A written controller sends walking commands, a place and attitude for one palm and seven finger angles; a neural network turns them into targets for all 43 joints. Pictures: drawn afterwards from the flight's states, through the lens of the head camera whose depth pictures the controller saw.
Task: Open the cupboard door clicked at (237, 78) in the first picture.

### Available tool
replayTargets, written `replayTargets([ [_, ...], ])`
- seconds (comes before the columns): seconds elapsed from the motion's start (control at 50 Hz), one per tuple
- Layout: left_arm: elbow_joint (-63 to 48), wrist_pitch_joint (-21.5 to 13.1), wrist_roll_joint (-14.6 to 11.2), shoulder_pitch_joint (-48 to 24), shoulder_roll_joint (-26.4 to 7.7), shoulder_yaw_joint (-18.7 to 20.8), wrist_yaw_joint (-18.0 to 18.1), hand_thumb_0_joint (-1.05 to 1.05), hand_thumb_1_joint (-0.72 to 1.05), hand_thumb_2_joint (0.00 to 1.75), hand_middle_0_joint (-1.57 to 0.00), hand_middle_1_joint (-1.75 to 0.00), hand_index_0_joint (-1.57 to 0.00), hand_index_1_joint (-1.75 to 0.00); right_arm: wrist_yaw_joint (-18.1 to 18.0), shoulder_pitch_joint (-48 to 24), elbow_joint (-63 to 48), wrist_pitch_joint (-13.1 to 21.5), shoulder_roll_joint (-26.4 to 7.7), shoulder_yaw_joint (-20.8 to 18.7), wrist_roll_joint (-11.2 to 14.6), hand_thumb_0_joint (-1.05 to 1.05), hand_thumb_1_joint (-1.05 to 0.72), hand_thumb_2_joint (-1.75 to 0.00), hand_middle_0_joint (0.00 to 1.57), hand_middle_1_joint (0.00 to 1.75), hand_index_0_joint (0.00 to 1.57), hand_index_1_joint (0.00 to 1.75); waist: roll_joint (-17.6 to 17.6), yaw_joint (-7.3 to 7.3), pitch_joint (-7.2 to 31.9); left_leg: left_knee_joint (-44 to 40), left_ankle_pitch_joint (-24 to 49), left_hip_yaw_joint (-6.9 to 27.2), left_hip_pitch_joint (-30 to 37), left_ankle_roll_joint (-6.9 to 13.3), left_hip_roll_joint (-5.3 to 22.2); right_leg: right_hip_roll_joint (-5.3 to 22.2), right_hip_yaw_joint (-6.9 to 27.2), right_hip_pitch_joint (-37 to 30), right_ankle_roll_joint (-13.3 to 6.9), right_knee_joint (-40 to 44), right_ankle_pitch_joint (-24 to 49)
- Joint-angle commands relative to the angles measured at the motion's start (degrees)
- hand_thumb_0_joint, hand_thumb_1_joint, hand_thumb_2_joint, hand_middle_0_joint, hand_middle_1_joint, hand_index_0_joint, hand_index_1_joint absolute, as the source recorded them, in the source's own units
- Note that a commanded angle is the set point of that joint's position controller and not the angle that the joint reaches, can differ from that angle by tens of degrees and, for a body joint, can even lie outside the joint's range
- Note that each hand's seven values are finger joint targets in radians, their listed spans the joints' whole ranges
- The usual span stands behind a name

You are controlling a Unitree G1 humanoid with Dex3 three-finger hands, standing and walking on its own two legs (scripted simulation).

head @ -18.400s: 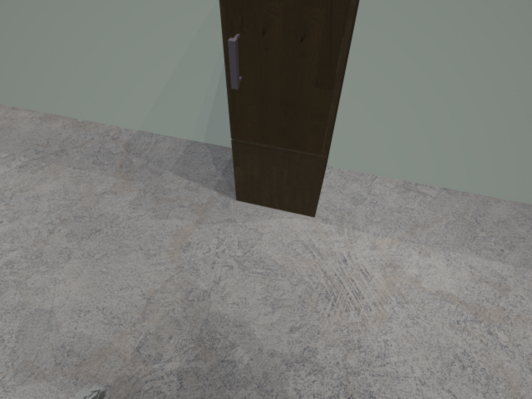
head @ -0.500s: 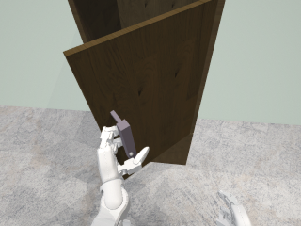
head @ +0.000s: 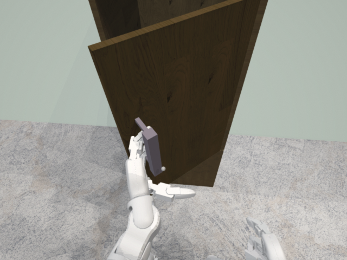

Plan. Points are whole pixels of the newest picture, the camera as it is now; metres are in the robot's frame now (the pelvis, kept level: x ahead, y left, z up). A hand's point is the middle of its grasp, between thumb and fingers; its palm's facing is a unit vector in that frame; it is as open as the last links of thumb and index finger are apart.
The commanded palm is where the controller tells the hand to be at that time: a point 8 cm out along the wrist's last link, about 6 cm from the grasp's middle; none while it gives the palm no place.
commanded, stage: slide the hand sideways off the handle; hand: left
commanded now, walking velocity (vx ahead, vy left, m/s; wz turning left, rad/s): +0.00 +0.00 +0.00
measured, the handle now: (148, 148) +0.36 +0.08 +0.06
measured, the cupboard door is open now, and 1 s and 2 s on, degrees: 41 44 44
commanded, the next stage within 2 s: draw the hand back to the body in 1.26 s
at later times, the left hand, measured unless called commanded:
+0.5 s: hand (161, 189) +0.26 +0.04 +0.06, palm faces -0.14 -0.99 +0.01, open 16.4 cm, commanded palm +0.24 +0.10 +0.06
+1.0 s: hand (136, 207) +0.22 +0.09 +0.06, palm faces -0.09 -1.00 -0.02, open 16.3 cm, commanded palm +0.19 +0.14 +0.06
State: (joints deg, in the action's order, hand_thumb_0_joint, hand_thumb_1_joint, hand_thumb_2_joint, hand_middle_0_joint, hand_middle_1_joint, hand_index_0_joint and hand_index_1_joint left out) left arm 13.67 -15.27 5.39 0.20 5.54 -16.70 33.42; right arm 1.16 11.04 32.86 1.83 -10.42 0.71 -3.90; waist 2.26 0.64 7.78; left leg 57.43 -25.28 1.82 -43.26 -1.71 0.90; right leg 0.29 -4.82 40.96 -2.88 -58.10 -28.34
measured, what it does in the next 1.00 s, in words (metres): stands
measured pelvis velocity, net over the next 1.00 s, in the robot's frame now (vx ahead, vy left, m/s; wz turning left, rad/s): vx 0.01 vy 0.01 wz -0.01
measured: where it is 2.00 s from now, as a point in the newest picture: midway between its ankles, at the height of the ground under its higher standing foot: outside the picture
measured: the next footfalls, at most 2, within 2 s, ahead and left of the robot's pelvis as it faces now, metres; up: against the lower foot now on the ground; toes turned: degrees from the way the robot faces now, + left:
none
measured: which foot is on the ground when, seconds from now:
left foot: down 0.00-1.00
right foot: down 0.00-1.00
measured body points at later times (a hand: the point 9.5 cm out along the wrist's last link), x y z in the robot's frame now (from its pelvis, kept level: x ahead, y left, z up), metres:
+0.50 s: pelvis +0.00 +0.02 -0.01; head +0.04 +0.00 +0.44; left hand +0.26 +0.09 +0.07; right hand +0.16 -0.21 -0.09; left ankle +0.03 +0.14 -0.67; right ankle +0.01 -0.09 -0.67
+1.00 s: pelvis +0.01 +0.01 -0.01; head +0.06 -0.01 +0.43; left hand +0.22 +0.14 +0.06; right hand +0.20 -0.21 -0.09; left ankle +0.03 +0.14 -0.67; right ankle +0.01 -0.09 -0.67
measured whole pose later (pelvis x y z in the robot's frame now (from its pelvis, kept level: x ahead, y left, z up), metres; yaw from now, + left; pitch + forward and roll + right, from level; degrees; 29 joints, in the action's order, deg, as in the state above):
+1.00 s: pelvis +0.01 +0.01 -0.01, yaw -1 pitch +13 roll +0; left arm -13.3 -17.6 -2.5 28.0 -5.7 -11.5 0.6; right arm 0.1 15.0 21.7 2.2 -12.3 1.3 -0.3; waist 2.4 -0.2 7.8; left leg 62.9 -29.2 1.1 -46.2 -1.0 0.7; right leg 0.5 -4.0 43.9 -2.1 -63.2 -31.9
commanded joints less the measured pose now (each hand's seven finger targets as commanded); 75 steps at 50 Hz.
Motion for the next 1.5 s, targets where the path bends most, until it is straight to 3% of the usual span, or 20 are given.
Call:
replayTargets([
  [0.0, -10.9, -1.8, 0.2, -13.4, 8.9, 0.8, 1.4, 0.00, -0.50, 0.30, -0.15, -0.30, -0.15, -0.30, -0.1, -5.1, -9.1, 2.3, -4.8, -2.1, 0.3, 0.00, -0.90, -0.90, 0.20, 0.30, 0.20, 0.30, -5.6, 0.08, 13.4, -6.5, 8.7, -1.0, 8.6, 2.2, -1.9, -0.2, 2.1, -5.9, 0.9, 11.5, 11.1],
  [0.04, -10.6, -1.5, 0.2, -14.8, 9.1, 0.8, 1.6, 0.00, -0.50, 0.30, -0.15, -0.30, -0.15, -0.30, 0.0, -5.2, -9.0, 1.9, -4.7, -2.0, 0.4, 0.00, -0.90, -0.90, 0.20, 0.30, 0.20, 0.30, -5.5, 0.31, 13.2, -6.6, 8.5, -0.9, 8.9, 2.2, -1.9, -0.3, 1.9, -5.6, 0.9, 11.5, 10.5],
  [0.06, -12.2, -4.0, 7.4, -15.0, 2.5, -12.1, -10.7, 0.00, -0.50, 0.30, -0.15, -0.30, -0.15, -0.30, 0.4, -0.4, -7.5, 1.3, -7.2, -2.3, 0.9, 0.00, -0.90, -0.90, 0.20, 0.30, 0.20, 0.30, -8.3, 6.10, 9.6, -5.5, 9.3, -0.8, 9.6, 3.5, -1.7, 0.1, 3.8, -2.3, 1.1, 10.7, 15.7],
  [0.08, -16.8, -6.9, 5.0, -17.7, -0.9, -8.1, -17.6, 0.00, -0.50, 0.30, -0.15, -0.30, -0.15, -0.30, 0.2, 0.0, -9.6, 1.2, -6.9, -3.2, 1.4, 0.00, -0.90, -0.90, 0.20, 0.30, 0.20, 0.30, -5.3, 4.18, 15.0, -4.6, 11.6, -0.8, 10.0, 3.8, -2.0, 0.6, 4.1, -4.8, 0.5, 9.2, 19.5],
  [0.1, -17.4, -8.5, 3.7, -15.8, -1.6, -8.6, -22.6, 0.00, -0.50, 0.30, -0.15, -0.30, -0.15, -0.30, 0.1, -0.4, -10.5, 1.6, -6.8, -3.0, 1.9, 0.00, -0.90, -0.90, 0.20, 0.30, 0.20, 0.30, -3.4, 3.47, 16.4, -4.3, 11.6, -1.0, 10.7, 3.8, -2.0, 0.7, 4.3, -5.5, 0.5, 8.5, 20.2],
  [0.12, -17.9, -9.3, 1.8, -15.7, -1.7, -9.0, -27.1, 0.00, -0.50, 0.30, -0.15, -0.30, -0.15, -0.30, -0.1, -0.2, -11.1, 1.9, -6.7, -2.8, 2.4, 0.00, -0.90, -0.90, 0.20, 0.30, 0.20, 0.30, -2.8, 4.19, 15.9, -4.1, 10.8, -0.8, 11.1, 3.9, -2.0, 0.8, 4.4, -4.8, 0.6, 8.6, 19.5],
  [0.18, -18.7, -8.1, -6.5, -12.1, 0.9, -7.3, -32.6, 0.00, -0.50, 0.30, -0.15, -0.30, -0.15, -0.30, -0.9, -1.1, -14.0, 2.8, -6.7, -2.0, 4.1, 0.00, -0.90, -0.90, 0.20, 0.30, 0.20, 0.30, -3.5, 3.38, 12.9, -6.0, 6.0, 0.0, 11.1, 3.6, -1.9, 0.0, 3.4, -3.9, 0.8, 10.4, 11.7],
  [0.24, -19.4, -5.9, -9.3, -8.5, 0.6, -3.4, -29.8, 0.00, -0.50, 0.30, -0.15, -0.30, -0.15, -0.30, -1.1, -1.2, -14.9, 3.2, -7.1, -1.9, 4.3, 0.00, -0.90, -0.90, 0.20, 0.30, 0.20, 0.30, -6.2, 2.13, 11.3, -7.4, 3.8, 0.3, 10.2, 3.2, -1.8, -0.3, 2.3, -3.7, 1.2, 11.1, 7.5],
  [0.26, -19.0, -5.4, -8.7, -6.0, -0.2, -2.3, -28.6, 0.00, -0.50, 0.30, -0.15, -0.30, -0.15, -0.30, -1.1, -1.0, -15.1, 3.1, -7.2, -2.1, 4.2, 0.00, -0.90, -0.90, 0.20, 0.30, 0.20, 0.30, -8.1, 1.80, 10.9, -7.5, 4.4, 0.3, 10.0, 3.1, -1.7, -0.4, 2.2, -3.8, 1.2, 11.0, 8.0],
  [0.38, -25.0, -6.0, -3.0, 3.6, -3.5, -1.7, -24.8, 0.00, -0.50, 0.30, -0.15, -0.30, -0.15, -0.30, 0.4, -0.1, -17.5, 2.5, -7.1, -2.5, 3.5, 0.00, -0.90, -0.90, 0.20, 0.30, 0.20, 0.30, -5.4, 0.01, 12.5, -6.2, 8.9, -0.2, 8.6, 3.0, -1.6, -0.2, 2.2, -4.8, 0.5, 7.5, 12.7],
  [0.46, -27.0, -5.8, -2.3, 5.4, -5.0, -1.1, -24.9, 0.00, -0.50, 0.30, -0.15, -0.30, -0.15, -0.30, 0.3, 0.3, -18.3, 1.9, -6.9, -2.2, 3.3, 0.00, -0.90, -0.90, 0.20, 0.30, 0.20, 0.30, -6.0, 0.66, 9.6, -5.7, 5.9, -0.5, 7.1, 3.0, -1.6, -0.2, 2.6, -3.1, 0.8, 7.9, 10.3],
  [0.48, -27.9, -5.7, -2.4, 7.3, -5.9, -0.3, -25.1, 0.00, -0.50, 0.30, -0.15, -0.30, -0.15, -0.30, 0.2, -0.3, -18.7, 1.7, -7.1, -2.2, 3.3, 0.00, -0.90, -0.90, 0.20, 0.30, 0.20, 0.30, -5.9, -0.13, 10.4, -5.7, 6.1, -0.6, 6.8, 3.1, -1.6, -0.3, 2.8, -3.9, 0.7, 7.8, 10.3],
  [0.7, -36.0, -6.0, -5.1, 16.4, -6.7, -0.4, -28.6, 0.00, -0.50, 0.30, -0.15, -0.30, -0.15, -0.30, -0.6, 1.0, -19.8, 2.7, -7.0, -2.0, 3.6, 0.00, -0.90, -0.90, 0.20, 0.30, 0.20, 0.30, -4.7, 1.14, 10.4, -3.9, 8.9, -0.1, 6.9, 2.9, -1.6, -0.6, 2.3, -3.4, 1.1, 6.0, 14.4],
  [0.82, -38.0, -5.9, -6.2, 21.9, -10.9, 4.1, -31.0, 0.00, -0.50, 0.30, -0.15, -0.30, -0.15, -0.30, -1.1, 1.6, -20.4, 2.7, -7.2, -2.2, 3.7, 0.00, -0.90, -0.90, 0.20, 0.30, 0.20, 0.30, -5.0, 0.44, 10.7, -2.7, 9.4, -0.6, 5.4, 3.0, -1.9, -0.5, 2.9, -4.1, 1.2, 5.6, 16.0],
  [1.0, -42.6, -7.5, -9.8, 29.4, -12.9, 6.7, -35.2, 0.00, -0.50, 0.30, -0.15, -0.30, -0.15, -0.30, -1.7, 1.9, -21.3, 3.9, -7.3, -2.5, 4.1, 0.00, -0.90, -0.90, 0.20, 0.30, 0.20, 0.30, -4.7, 0.66, 10.8, -0.5, 10.3, -0.9, 3.4, 3.1, -2.2, -0.3, 4.2, -4.9, 2.0, 5.3, 19.4],
  [1.06, -41.7, -7.9, -10.3, 29.9, -14.1, 8.2, -36.5, 0.00, -0.50, 0.30, -0.15, -0.30, -0.15, -0.30, -2.0, 2.1, -21.0, 4.0, -7.5, -2.6, 4.2, 0.00, -0.90, -0.90, 0.20, 0.30, 0.20, 0.30, -5.0, 1.06, 8.5, -0.1, 7.6, -0.8, 1.6, 3.0, -2.2, -0.4, 4.4, -3.1, 2.1, 5.9, 15.5],
  [1.2, -43.2, -7.9, -13.0, 33.9, -17.3, 13.6, -38.5, 0.00, -0.50, 0.30, -0.15, -0.30, -0.15, -0.30, -2.9, 1.5, -21.2, 4.3, -7.3, -3.1, 4.7, 0.00, -0.90, -0.90, 0.20, 0.30, 0.20, 0.30, -4.6, -0.51, 11.0, 0.7, 8.1, -1.2, 0.4, 2.9, -2.4, 0.0, 5.9, -5.5, 2.4, 6.2, 16.3],
  [1.34, -42.6, -8.5, -13.5, 31.5, -16.4, 12.0, -39.6, 0.00, -0.50, 0.30, -0.15, -0.30, -0.15, -0.30, -3.3, 1.5, -20.7, 5.3, -7.7, -3.0, 4.7, 0.00, -0.90, -0.90, 0.20, 0.30, 0.20, 0.30, -5.0, 0.79, 8.9, 1.6, 5.3, -0.9, -0.8, 3.0, -2.3, 0.0, 6.1, -2.1, 2.5, 6.6, 10.9],
  [1.38, -45.4, -7.9, -13.7, 32.8, -20.1, 15.4, -39.4, 0.00, -0.50, 0.30, -0.15, -0.30, -0.15, -0.30, -3.5, 1.2, -21.1, 4.9, -7.7, -3.2, 4.9, 0.00, -0.90, -0.90, 0.20, 0.30, 0.20, 0.30, -3.4, -0.70, 10.6, 0.4, 6.4, -1.1, 0.8, 3.1, -2.3, -0.3, 6.1, -4.6, 2.0, 7.2, 10.9],
  [1.48, -47.2, -5.3, -15.9, 32.4, -21.3, 18.7, -39.6, 0.00, -0.50, 0.30, -0.15, -0.30, -0.15, -0.30, -4.3, 0.6, -21.1, 4.6, -7.4, -2.6, 5.8, 0.00, -0.90, -0.90, 0.20, 0.30, 0.20, 0.30, -3.9, -0.61, 8.4, -2.5, 5.3, -1.1, 3.3, 3.2, -2.2, -0.6, 5.9, -6.4, 2.3, 10.9, 7.7],
])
